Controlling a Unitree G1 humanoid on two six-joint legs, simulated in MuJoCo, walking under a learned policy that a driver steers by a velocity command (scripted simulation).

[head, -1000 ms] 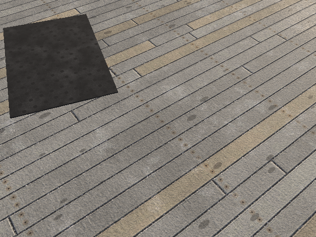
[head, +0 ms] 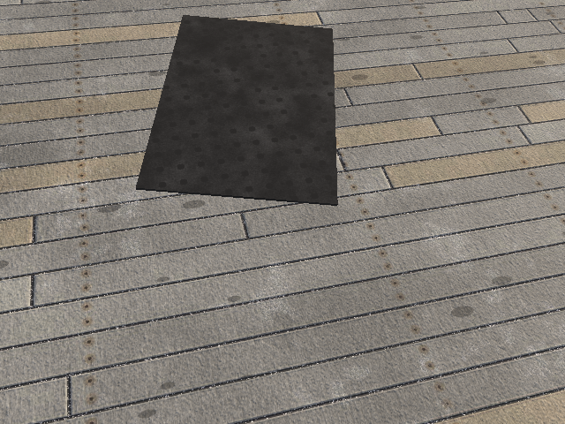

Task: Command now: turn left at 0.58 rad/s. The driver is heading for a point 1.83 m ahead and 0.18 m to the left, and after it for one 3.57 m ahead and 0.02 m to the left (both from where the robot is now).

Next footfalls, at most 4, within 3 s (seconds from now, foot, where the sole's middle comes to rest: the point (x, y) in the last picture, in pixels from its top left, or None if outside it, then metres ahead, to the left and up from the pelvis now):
0.26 right None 0.07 -0.14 -0.78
0.64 left None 0.00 0.12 -0.78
0.96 right None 0.07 -0.12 -0.78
1.72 right None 0.42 0.03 -0.78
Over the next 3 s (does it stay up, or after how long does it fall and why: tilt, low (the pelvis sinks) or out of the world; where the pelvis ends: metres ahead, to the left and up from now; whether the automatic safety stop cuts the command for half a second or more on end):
stays up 0.90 0.27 0.00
